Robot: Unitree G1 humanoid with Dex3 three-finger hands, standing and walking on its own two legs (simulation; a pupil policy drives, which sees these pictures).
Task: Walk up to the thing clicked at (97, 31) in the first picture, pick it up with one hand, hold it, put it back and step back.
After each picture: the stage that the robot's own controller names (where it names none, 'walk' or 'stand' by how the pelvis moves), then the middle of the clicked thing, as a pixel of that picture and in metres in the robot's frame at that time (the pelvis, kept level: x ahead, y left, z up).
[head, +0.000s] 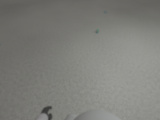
stand; (97, 31) +2.34 -0.12 -0.72
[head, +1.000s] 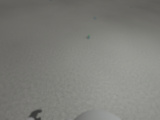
walk; (88, 36) +2.23 +0.05 -0.72
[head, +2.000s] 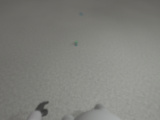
walk; (76, 43) +1.56 +0.29 -0.72
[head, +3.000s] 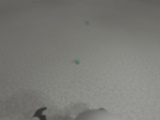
walk; (77, 61) +1.07 +0.24 -0.71
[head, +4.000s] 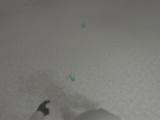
walk; (73, 77) +0.66 +0.27 -0.70
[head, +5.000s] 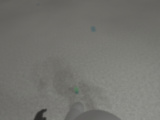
walk; (76, 90) +0.45 +0.24 -0.71
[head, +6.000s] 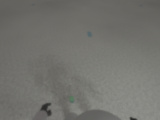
stand; (71, 99) +0.36 +0.21 -0.72
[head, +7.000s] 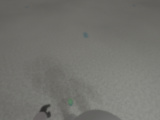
stand; (70, 102) +0.32 +0.22 -0.72
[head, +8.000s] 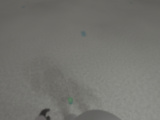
stand; (70, 100) +0.33 +0.23 -0.72
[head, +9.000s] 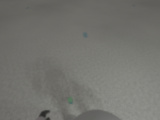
stand; (70, 100) +0.35 +0.24 -0.73
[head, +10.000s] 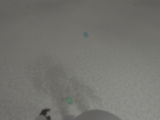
stand; (70, 100) +0.34 +0.24 -0.73
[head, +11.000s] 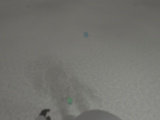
go down; (70, 101) +0.34 +0.24 -0.73
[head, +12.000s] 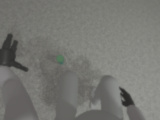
go down; (60, 60) +0.43 +0.25 -0.33
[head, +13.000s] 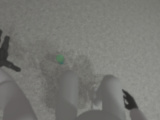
approach; (60, 59) +0.42 +0.26 -0.30
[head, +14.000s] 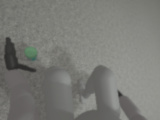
close in; (31, 54) +0.41 +0.29 -0.22
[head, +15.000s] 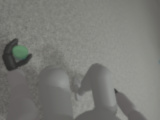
close; (21, 53) +0.40 +0.30 -0.22
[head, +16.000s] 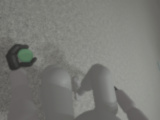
lift; (25, 56) +0.38 +0.28 -0.22
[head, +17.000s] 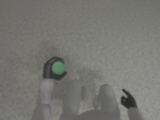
lift; (60, 70) +0.33 +0.21 -0.01
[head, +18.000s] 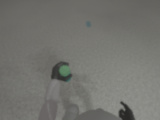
hold; (65, 74) +0.32 +0.18 +0.01
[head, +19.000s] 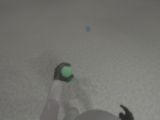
hold; (67, 74) +0.33 +0.17 +0.01
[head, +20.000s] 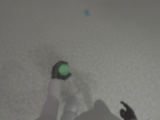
crouch; (65, 72) +0.34 +0.18 -0.04
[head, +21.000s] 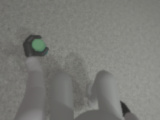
lower; (41, 48) +0.46 +0.29 -0.10
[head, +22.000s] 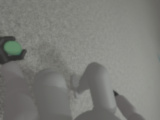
lower; (14, 50) +0.43 +0.30 -0.23
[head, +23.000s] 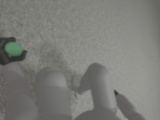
lower; (15, 51) +0.42 +0.31 -0.22
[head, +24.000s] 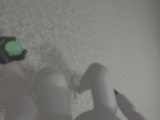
lower; (15, 50) +0.42 +0.31 -0.23
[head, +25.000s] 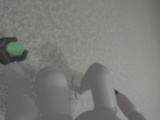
lower; (16, 51) +0.42 +0.31 -0.22
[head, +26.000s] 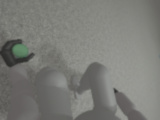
open; (21, 53) +0.42 +0.28 -0.23
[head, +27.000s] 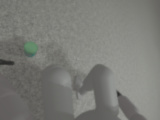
stand; (30, 50) +0.41 +0.28 -0.23
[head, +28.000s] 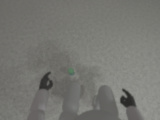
walk; (71, 71) +0.43 +0.20 -0.48
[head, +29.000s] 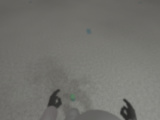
stand; (72, 97) +0.37 +0.19 -0.66
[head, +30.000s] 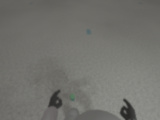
stand; (72, 97) +0.38 +0.20 -0.67
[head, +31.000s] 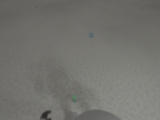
stand; (74, 98) +0.39 +0.19 -0.71
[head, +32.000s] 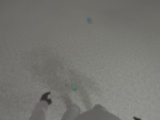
walk; (74, 87) +0.41 +0.16 -0.70
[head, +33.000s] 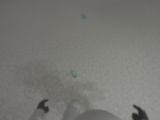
walk; (74, 74) +0.61 +0.23 -0.69
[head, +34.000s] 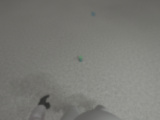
walk; (80, 58) +0.96 +0.20 -0.69
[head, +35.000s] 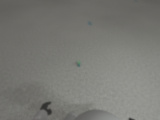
stand; (78, 63) +0.99 +0.22 -0.72
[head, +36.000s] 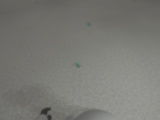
stand; (78, 64) +0.99 +0.23 -0.73
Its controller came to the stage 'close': yes
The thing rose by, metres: 0.72
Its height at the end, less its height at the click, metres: +0.00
